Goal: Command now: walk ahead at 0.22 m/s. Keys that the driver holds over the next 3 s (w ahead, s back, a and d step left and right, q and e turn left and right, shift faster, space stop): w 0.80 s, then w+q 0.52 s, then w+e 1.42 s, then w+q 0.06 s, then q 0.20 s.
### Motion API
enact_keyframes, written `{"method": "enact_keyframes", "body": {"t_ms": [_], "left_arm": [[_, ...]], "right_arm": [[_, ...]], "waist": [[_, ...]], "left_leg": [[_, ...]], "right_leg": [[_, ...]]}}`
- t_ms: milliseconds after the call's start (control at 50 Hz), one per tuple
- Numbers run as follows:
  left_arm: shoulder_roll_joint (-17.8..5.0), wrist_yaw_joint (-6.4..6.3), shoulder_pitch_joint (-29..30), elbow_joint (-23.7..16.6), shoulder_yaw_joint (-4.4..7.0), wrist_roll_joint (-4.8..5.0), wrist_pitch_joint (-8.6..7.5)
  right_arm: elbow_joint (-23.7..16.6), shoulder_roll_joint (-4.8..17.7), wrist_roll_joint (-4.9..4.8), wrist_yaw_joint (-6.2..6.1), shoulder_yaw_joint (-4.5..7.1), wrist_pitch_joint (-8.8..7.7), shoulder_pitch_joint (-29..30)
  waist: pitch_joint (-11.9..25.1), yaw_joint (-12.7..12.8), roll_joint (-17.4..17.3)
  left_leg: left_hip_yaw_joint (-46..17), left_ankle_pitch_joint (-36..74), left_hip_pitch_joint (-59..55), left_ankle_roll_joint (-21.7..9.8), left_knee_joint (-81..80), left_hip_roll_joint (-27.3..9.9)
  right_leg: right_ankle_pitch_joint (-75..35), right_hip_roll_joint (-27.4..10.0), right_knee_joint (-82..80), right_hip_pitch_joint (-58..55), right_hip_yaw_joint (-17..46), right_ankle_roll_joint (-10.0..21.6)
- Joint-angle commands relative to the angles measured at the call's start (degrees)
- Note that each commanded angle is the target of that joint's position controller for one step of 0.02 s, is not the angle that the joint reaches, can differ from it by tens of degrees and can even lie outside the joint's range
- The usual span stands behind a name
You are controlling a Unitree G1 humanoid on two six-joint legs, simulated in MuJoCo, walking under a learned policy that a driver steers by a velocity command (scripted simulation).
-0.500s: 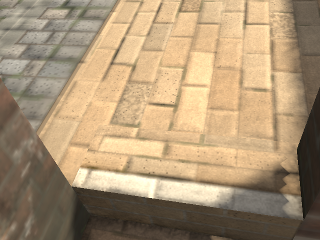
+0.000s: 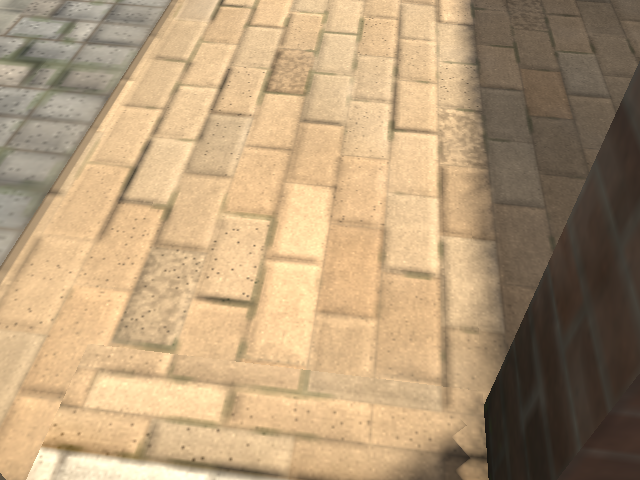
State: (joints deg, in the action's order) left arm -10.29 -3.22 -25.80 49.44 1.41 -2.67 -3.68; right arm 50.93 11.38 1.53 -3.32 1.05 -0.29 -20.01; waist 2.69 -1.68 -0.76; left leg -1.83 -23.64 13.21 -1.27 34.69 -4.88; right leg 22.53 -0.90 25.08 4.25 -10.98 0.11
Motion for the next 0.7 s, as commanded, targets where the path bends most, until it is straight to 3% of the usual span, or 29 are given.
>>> {"method": "enact_keyframes", "body": {"t_ms": [20,40,60,100,140,160,180,220,280,300,320,340,380,400,420,440,460,480,500,520,540,560,580,600,620,640,660,680,700], "left_arm": [[-9.1,0.09,-4.8,-1.1,1.96,0.68,-0.38],[-9.4,0.31,-5.1,-0.8,2.07,0.72,-0.42],[-8.3,2.17,-1.8,-1.8,1.75,0.01,-0.56],[-8.4,3.57,0.8,-2.4,1.68,0.42,-1.04],[-9.2,4.13,2.8,-3.6,1.58,0.81,-1.36],[-10.0,4.14,4.6,-4.7,1.7,0.94,-1.71],[-10.0,4.82,6.8,-5.6,1.54,1.55,-1.38],[-11.5,5.36,7.7,-6.6,1.82,2.7,-1.51],[-9.4,6.18,11.1,-8.6,1.13,2.26,-2.36],[-6.2,5.49,13.0,-9.6,0.81,2.38,-3.07],[-5.4,5.11,12.5,-10.3,0.35,3.02,-3.18],[-4.9,4.85,11.2,-10.9,0.28,3.13,-3.27],[-6.9,4.13,10.3,-12.2,0.85,2.57,-3.19],[-6.0,3.06,12.3,-13.1,0.91,3.74,-2.68],[-8.3,2.4,17.3,-14.4,0.95,2.95,-2.68],[-11.8,2.61,22.5,-15.3,2.1,3.25,-2.54],[-12.4,3.39,28.1,-15.0,2.68,3.14,-2.28],[-11.6,4.01,29.6,-15.2,3.18,2.67,-2.29],[-10.1,4.48,30.8,-15.6,3.24,2.88,-2.98],[-9.6,4.13,31.2,-15.5,3.65,4.77,-3.69],[-6.2,3.61,30.5,-17.7,2.75,5.07,-4.26],[-1.2,1.82,32.6,-21.6,1.8,5.57,-4.66],[5.3,0.36,32.6,-22.3,-0.09,4.55,-3.6],[1.8,0.89,27.8,-23.1,0.22,2.72,-3.35],[2.1,1.16,34.2,-25.0,-0.28,1.3,-3.74],[3.1,2.0,59.9,-30.1,-2.09,-2.35,-4.84],[5.8,2.95,68.0,-35.0,-2.58,-1.15,-4.82],[4.5,3.68,69.8,-35.5,-3.32,-0.09,-4.58],[8.3,4.98,74.3,-37.3,-5.15,-0.29,-4.3]], "right_arm": [[-5.9,5.2,0.29,-1.36,-0.03,-0.64,2.3],[-6.0,5.9,0.07,-1.42,0.05,-0.79,1.7],[-5.8,5.4,-0.36,-1.03,-0.36,-0.77,0.0],[-7.1,5.7,-0.37,-0.5,-0.29,-1.1,0.8],[-8.2,6.8,0.22,-0.45,0.07,-1.18,1.0],[-8.9,7.0,-0.7,-0.66,0.06,-1.29,1.4],[-9.5,8.0,-0.55,-1.02,0.26,-0.31,0.2],[-10.1,8.4,-0.02,-1.06,0.61,0.05,-0.6],[-9.8,11.2,0.85,-1.55,1.72,0.58,-0.6],[-7.4,15.0,0.35,-1.25,3.27,1.1,-2.9],[-7.5,14.0,1.05,-1.11,3.26,1.17,-1.1],[-8.6,13.0,0.88,-0.77,3.08,1.31,3.9],[-9.3,12.7,-1.26,0.09,3.72,0.96,7.1],[-9.4,9.5,-3.3,0.1,3.11,0.11,5.0],[-9.7,8.7,-3.03,1.06,3.37,-1.15,0.2],[-9.7,7.8,-3.6,1.01,3.36,-2.32,-3.4],[-10.1,5.5,-4.2,0.8,3.06,-3.4,-5.1],[-10.5,4.3,-2.89,0.46,2.28,-3.84,-4.1],[-9.9,4.1,-1.0,0.21,1.92,-3.79,-5.0],[-8.9,6.4,0.56,0.07,2.53,-3.58,-9.7],[-7.0,10.4,2.72,0.26,2.83,-3.33,-9.2],[-6.5,13.2,6.71,-0.79,3.19,-4.44,-9.7],[-5.0,11.0,5.93,-1.35,2.61,-5.46,-16.9],[-4.5,8.1,6.39,-1.57,1.78,-6.37,-17.2],[-2.3,7.6,5.34,-1.44,2.0,-7.0,-22.9],[5.6,3.1,3.28,-2.23,2.02,-6.76,-47.0],[11.2,3.4,3.32,-4.09,2.52,-6.43,-56.9],[13.5,4.9,2.35,-5.47,3.32,-7.73,-60.6],[15.4,2.6,0.76,-6.75,3.68,-8.37,-62.1]], "waist": [[-5.5,0.6,0.6],[-4.8,0.7,0.5],[-6.5,-0.9,-2.4],[-6.9,-1.5,-1.6],[-3.7,-2.0,-2.9],[-2.9,-2.3,-3.8],[-1.5,-3.3,-4.5],[2.2,-3.7,-4.6],[1.9,-3.7,-7.0],[-0.2,-2.8,-6.5],[2.3,-1.5,-7.2],[2.5,1.5,-5.8],[5.0,4.1,-1.7],[7.1,3.2,-3.1],[9.5,-2.0,5.0],[10.4,-5.6,11.5],[10.7,-9.3,14.7],[8.8,-9.1,9.2],[7.0,-9.7,4.5],[3.5,-11.8,-1.2],[-1.5,-9.0,-18.0],[-4.6,-8.3,-21.0],[-3.1,-9.2,-17.2],[-5.4,-7.1,-9.3],[-6.3,-9.9,-4.9],[-5.4,-27.3,-3.7],[-1.4,-30.3,-11.6],[1.3,-31.1,-12.1],[5.0,-31.8,-14.2]], "left_leg": [[-3.0,18.9,0.6,-5.9,-4.5,-0.4],[-2.8,15.9,1.5,-6.5,-3.8,0.2],[-2.7,13.3,2.0,-7.2,-4.0,0.7],[-3.8,16.3,0.6,-8.0,-5.0,0.5],[-5.0,21.5,-4.0,-8.2,-6.1,0.4],[-5.8,24.8,-5.4,-8.5,-6.1,0.0],[-5.3,34.3,-7.4,-9.7,-7.8,-0.4],[-7.1,44.3,-14.8,-10.4,-9.3,-0.8],[-10.5,59.1,-21.6,-11.4,-10.1,-4.0],[-12.7,77.6,-21.1,-12.0,-8.9,-6.6],[-12.2,89.6,-22.8,-11.5,-8.4,-7.3],[-7.6,96.8,-20.7,-10.5,-4.6,-4.9],[-4.2,89.7,-20.4,-8.2,5.4,-0.8],[-3.5,83.4,-18.2,-7.0,7.8,0.5],[-2.0,64.8,-13.6,-3.7,8.3,3.4],[-0.1,46.0,-3.7,-1.7,8.1,5.9],[2.6,22.5,5.4,0.0,-1.7,8.2],[5.7,20.8,8.6,-0.6,-15.1,8.7],[10.3,30.7,6.4,0.0,-23.2,10.0],[10.6,47.4,0.0,-3.2,-30.8,7.7],[-1.2,80.3,-17.2,-10.6,-29.3,-3.5],[-5.0,101.2,-30.5,-13.7,-15.8,-10.9],[-8.9,99.0,-31.6,-16.4,-12.4,-16.2],[-10.7,82.8,-33.8,-13.8,-10.7,-17.4],[-12.6,78.8,-39.6,-12.8,-8.7,-16.1],[-16.2,91.6,-55.7,-11.6,-4.2,-8.9],[-20.1,93.9,-69.1,-13.0,0.0,-11.6],[-24.7,83.6,-78.3,-11.9,2.9,-13.9],[-25.0,79.7,-76.6,-11.0,3.3,-12.5]], "right_leg": [[-27.5,-6.4,-6.5,1.3,5.9,7.2],[-24.6,-6.4,-6.5,-0.3,6.1,7.6],[-20.2,-5.6,-6.4,1.3,6.5,8.1],[-19.6,-4.9,-4.7,3.8,5.6,8.7],[-18.8,-4.1,-1.9,5.7,4.3,8.1],[-21.9,-4.0,-0.9,7.0,4.1,7.5],[-30.2,-4.4,2.4,6.0,4.9,7.1],[-31.5,-3.3,8.3,10.4,4.9,6.8],[-19.4,0.1,17.0,22.7,4.6,5.9],[-15.2,1.7,20.4,24.6,4.3,5.5],[-8.8,2.6,15.6,23.4,5.5,4.7],[-9.4,2.2,6.1,18.7,6.4,5.3],[-25.2,0.5,-10.2,10.7,7.1,5.6],[-39.0,-0.7,-15.4,5.0,7.3,5.6],[-66.3,-2.8,-12.5,-3.2,6.2,4.5],[-98.6,-5.4,-1.0,-11.7,6.8,5.1],[-117.6,-7.1,11.1,-18.1,6.5,6.8],[-114.2,-6.5,18.1,-19.2,5.6,7.2],[-105.2,-4.3,24.2,-16.6,6.2,6.4],[-80.2,2.6,39.9,-6.8,4.0,3.6],[-6.8,10.3,55.2,23.6,5.2,-0.1],[13.9,8.3,75.7,50.2,16.6,0.4],[23.2,7.7,93.5,62.1,28.5,2.3],[24.1,8.1,97.4,74.2,33.3,4.4],[26.5,9.5,100.1,86.6,31.6,5.7],[29.7,11.0,99.7,99.9,19.4,3.8],[38.1,9.9,103.1,113.2,19.5,2.9],[45.1,6.5,99.7,123.1,23.5,3.1],[47.6,1.8,98.7,121.9,20.3,3.1]]}}
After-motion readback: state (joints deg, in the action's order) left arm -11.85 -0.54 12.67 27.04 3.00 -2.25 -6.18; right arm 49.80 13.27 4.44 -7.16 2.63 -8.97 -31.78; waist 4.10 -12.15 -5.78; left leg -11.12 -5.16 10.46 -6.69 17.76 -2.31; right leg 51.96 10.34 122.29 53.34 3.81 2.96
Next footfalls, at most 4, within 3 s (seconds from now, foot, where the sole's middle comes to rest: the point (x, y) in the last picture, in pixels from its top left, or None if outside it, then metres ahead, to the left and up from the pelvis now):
0.82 right None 0.15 -0.14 -0.56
1.20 left None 0.20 0.19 -0.57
2.10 right None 0.35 0.21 -0.37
2.46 left None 0.21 0.28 -0.57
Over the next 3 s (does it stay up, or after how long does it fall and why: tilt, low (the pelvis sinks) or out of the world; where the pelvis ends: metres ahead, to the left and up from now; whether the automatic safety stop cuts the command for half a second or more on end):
stays up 0.55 -0.03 0.40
